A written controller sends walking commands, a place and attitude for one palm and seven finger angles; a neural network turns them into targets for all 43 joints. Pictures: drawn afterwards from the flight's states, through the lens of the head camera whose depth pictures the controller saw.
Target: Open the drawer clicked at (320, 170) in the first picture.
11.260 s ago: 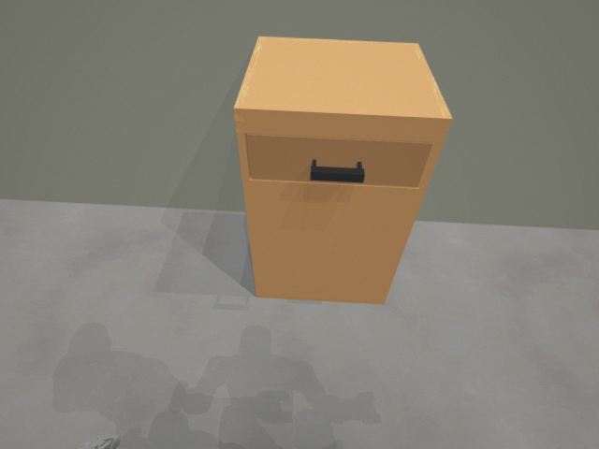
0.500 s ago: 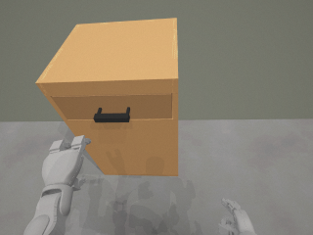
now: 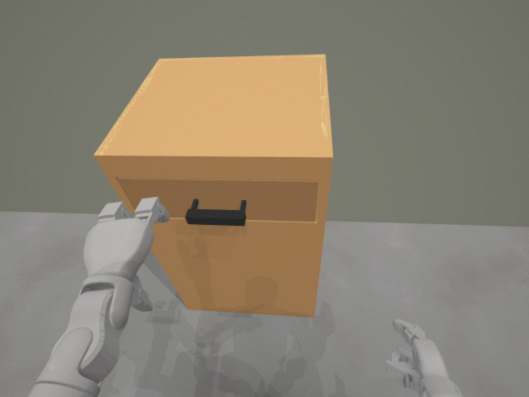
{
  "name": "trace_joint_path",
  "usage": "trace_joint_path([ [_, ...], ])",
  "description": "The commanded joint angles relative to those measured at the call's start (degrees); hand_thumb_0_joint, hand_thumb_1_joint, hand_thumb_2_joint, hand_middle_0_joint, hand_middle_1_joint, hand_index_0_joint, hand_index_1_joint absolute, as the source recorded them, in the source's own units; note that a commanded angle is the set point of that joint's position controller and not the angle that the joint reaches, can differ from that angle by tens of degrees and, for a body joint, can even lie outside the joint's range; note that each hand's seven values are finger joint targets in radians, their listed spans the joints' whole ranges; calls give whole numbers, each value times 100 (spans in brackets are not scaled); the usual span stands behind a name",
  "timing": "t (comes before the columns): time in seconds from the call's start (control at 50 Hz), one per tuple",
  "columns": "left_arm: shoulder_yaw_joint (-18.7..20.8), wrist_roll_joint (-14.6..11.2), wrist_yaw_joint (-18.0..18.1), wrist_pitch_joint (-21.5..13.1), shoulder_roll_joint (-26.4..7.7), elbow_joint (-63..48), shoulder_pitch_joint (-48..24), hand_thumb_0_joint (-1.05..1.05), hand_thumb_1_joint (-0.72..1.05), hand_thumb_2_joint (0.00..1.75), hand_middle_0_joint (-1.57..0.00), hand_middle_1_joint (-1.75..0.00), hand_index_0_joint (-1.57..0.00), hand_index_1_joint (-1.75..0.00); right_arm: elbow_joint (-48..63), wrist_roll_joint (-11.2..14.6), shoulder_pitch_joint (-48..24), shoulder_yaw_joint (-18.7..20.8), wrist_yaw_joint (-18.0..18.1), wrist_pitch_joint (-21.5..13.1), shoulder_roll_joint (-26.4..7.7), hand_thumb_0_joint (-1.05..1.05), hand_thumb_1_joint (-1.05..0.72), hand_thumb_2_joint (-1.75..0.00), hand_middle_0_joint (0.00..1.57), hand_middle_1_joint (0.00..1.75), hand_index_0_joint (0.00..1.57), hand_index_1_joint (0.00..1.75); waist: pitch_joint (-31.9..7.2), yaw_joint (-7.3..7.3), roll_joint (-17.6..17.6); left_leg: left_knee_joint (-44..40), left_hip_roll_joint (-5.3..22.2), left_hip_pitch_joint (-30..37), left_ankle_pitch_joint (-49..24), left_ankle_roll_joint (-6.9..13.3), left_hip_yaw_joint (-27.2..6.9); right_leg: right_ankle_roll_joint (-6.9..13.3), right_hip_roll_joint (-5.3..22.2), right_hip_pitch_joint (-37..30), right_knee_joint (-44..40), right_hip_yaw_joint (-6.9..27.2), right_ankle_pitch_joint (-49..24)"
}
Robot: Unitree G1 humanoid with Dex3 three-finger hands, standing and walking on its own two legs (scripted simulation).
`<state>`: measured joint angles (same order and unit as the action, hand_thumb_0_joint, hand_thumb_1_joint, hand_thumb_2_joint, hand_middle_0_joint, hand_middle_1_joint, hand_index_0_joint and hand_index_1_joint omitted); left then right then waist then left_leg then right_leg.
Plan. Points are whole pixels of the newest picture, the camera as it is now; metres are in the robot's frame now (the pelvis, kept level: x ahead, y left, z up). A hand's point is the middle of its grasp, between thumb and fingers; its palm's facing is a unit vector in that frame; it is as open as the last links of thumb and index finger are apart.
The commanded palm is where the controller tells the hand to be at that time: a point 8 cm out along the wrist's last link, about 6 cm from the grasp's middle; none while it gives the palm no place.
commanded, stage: raise the hand with hooked fingers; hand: left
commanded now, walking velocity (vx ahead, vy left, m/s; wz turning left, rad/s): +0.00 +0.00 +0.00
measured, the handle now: (217, 210) +0.51 +0.19 -0.09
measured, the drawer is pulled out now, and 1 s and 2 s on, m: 0.00 0.00 0.00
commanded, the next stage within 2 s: move the hooked fingers above the handle in 0.58 s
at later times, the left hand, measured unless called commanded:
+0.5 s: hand (131, 250) +0.29 +0.25 +0.07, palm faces -0.01 -0.08 -1.00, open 13.8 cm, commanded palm +0.28 +0.25 +0.14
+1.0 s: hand (151, 247) +0.31 +0.23 +0.06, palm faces -0.03 -0.05 -1.00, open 13.8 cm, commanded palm +0.30 +0.24 +0.11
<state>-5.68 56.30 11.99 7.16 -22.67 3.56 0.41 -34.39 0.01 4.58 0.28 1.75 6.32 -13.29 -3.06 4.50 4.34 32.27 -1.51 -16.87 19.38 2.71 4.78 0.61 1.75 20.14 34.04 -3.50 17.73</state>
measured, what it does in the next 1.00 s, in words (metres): stands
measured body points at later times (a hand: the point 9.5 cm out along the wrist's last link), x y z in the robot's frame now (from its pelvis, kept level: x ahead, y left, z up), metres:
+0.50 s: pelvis +0.00 +0.01 +0.01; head +0.04 -0.02 +0.46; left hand +0.29 +0.25 +0.13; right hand +0.17 -0.22 -0.12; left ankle -0.03 +0.09 -0.73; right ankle +0.00 -0.11 -0.73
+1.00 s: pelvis -0.02 -0.02 +0.00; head +0.02 -0.05 +0.45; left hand +0.31 +0.23 +0.11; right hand +0.16 -0.25 -0.11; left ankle -0.03 +0.08 -0.73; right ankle +0.00 -0.11 -0.73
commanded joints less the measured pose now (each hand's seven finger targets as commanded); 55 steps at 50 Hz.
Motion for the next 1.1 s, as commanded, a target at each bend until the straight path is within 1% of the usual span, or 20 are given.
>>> trace_joint_path([
  [0.0,712,79,-203,11,-1276,-935,-1680,0,-50,30,-30,-120,-30,-120,805,-15,-447,129,27,-80,-663,0,-90,-90,20,30,20,30,-965,-11,-425,-600,93,503,-2479,-178,-530,197,-230,-850,-464,180,-1703],
  [0.1,735,16,-448,-222,-1408,-1090,-2296,0,-50,30,-30,-120,-30,-120,765,-32,-369,93,21,-48,-629,0,-90,-90,20,30,20,30,-1257,-36,44,-637,133,932,-3125,-265,-627,220,-235,-994,-588,152,-1879],
  [0.16,763,-91,-583,-351,-1482,-1057,-2512,0,-50,30,-30,-120,-30,-120,725,-28,-277,107,17,-69,-646,0,-90,-90,20,30,20,30,-1297,-52,62,-686,157,1058,-3343,-303,-703,226,-251,-1033,-666,125,-1885],
  [0.24,682,-221,-789,-455,-1249,-767,-1850,0,-50,30,-30,-120,-30,-120,715,-10,-169,146,-75,-65,-696,0,-90,-90,20,30,20,30,-1193,-9,-228,-699,191,974,-3582,-330,-697,200,-252,-1053,-715,83,-1992],
  [0.28,728,-278,-842,-551,-1284,-878,-1790,0,-50,30,-30,-120,-30,-120,735,-18,-143,174,-102,-59,-748,0,-90,-90,20,30,20,30,-1161,16,-315,-737,192,899,-3512,-324,-688,194,-250,-1073,-730,82,-2007],
  [0.36,966,-254,-719,-819,-1514,-1244,-1908,0,-50,30,-30,-120,-30,-120,746,-48,-108,213,-126,-88,-763,0,-90,-90,20,30,20,30,-1354,61,-214,-727,184,933,-3490,-333,-748,211,-238,-1120,-712,125,-1968],
  [0.44,1215,-196,-366,-1063,-1671,-1509,-1986,0,-50,30,-30,-120,-30,-120,708,-63,-82,258,-120,-166,-744,0,-90,-90,20,30,20,30,-1598,111,-70,-694,170,985,-3403,-331,-754,221,-226,-1095,-668,162,-1913],
  [0.5,1166,-177,-134,-1051,-1563,-1308,-1956,0,-50,30,-30,-120,-30,-120,634,-25,-79,286,-112,-169,-734,0,-90,-90,20,30,20,30,-1420,66,74,-696,154,887,-3176,-359,-715,224,-231,-890,-662,146,-1760],
  [0.56,1087,-178,-40,-868,-1480,-1046,-1930,0,-50,30,-30,-120,-30,-120,588,21,-86,305,-121,-172,-748,0,-90,-90,20,30,20,30,-1313,39,-147,-743,102,696,-2774,-305,-608,232,-236,-951,-698,169,-1717],
  [0.62,932,-176,-95,-652,-1390,-886,-1928,0,-50,30,-30,-120,-30,-120,620,62,-202,280,-122,-156,-770,0,-90,-90,20,30,20,30,-1252,6,-206,-796,71,602,-2456,-258,-567,232,-247,-988,-741,190,-1605],
  [0.68,785,-218,-256,-515,-1361,-605,-1904,0,-50,30,-30,-120,-30,-120,620,68,-221,248,-70,-127,-773,0,-90,-90,20,30,20,30,-1098,-30,-493,-853,8,436,-1984,-138,-444,186,-209,-1080,-846,231,-1474],
  [0.76,981,-149,-413,-628,-1686,-12,-2377,0,-50,30,-30,-120,-30,-120,567,70,-169,209,53,-148,-779,0,-90,-90,20,30,20,30,-856,-62,-813,-856,-63,113,-1436,-38,-344,149,-188,-1072,-932,326,-1144],
  [0.78,824,-134,-438,-703,-1558,-20,-2582,0,-50,30,-30,-120,-30,-120,591,70,-193,192,70,-157,-776,0,-90,-90,20,30,20,30,-835,-99,-661,-829,-86,104,-1389,-35,-340,148,-177,-988,-923,331,-1132],
  [0.84,1019,-68,-375,-1014,-1796,161,-3066,0,-50,30,-30,-120,-30,-120,533,44,-65,215,134,-220,-751,0,-90,-90,20,30,20,30,-1088,-100,-475,-731,-115,99,-1327,-17,-345,153,-170,-967,-870,387,-1045],
  [0.86,887,-63,-333,-1125,-1687,179,-3347,0,-50,30,-30,-120,-30,-120,519,41,-38,222,146,-240,-736,0,-90,-90,20,30,20,30,-1084,-157,-296,-684,-126,118,-1325,-18,-341,162,-158,-870,-848,404,-1077],
  [0.9,938,-30,-215,-1318,-1684,197,-3391,0,-50,30,-30,-120,-30,-120,493,28,69,281,143,-293,-713,0,-90,-90,20,30,20,30,-1352,-133,-120,-578,-129,182,-1489,-23,-339,173,-163,-850,-750,404,-1250],
  [0.92,1074,-23,-158,-1355,-1791,336,-3378,0,-50,30,-30,-120,-30,-120,473,19,121,301,151,-302,-722,0,-90,-90,20,30,20,30,-1460,-116,-239,-528,-141,108,-1510,-16,-354,170,-173,-927,-731,444,-1302],
  [0.96,1043,-12,-51,-1386,-1722,723,-3487,0,-50,30,-30,-120,-30,-120,404,38,200,318,158,-306,-719,0,-90,-90,20,30,20,30,-1323,-177,-353,-473,-141,-106,-1425,-13,-321,151,-149,-810,-692,457,-1327],
  [1.04,1202,17,76,-1285,-1823,1280,-3309,0,-50,30,-30,-120,-30,-120,403,67,313,377,143,-292,-770,0,-90,-90,20,30,20,30,-1530,-100,-657,-370,-154,-471,-1500,-11,-270,124,-119,-1015,-547,518,-1605],
  [1.08,1074,39,113,-1236,-1715,1297,-3394,0,-50,30,-30,-120,-30,-120,398,76,331,413,126,-272,-781,0,-90,-90,20,30,20,30,-1630,-138,-484,-306,-162,-488,-1577,-17,-240,126,-121,-975,-474,520,-1783],
])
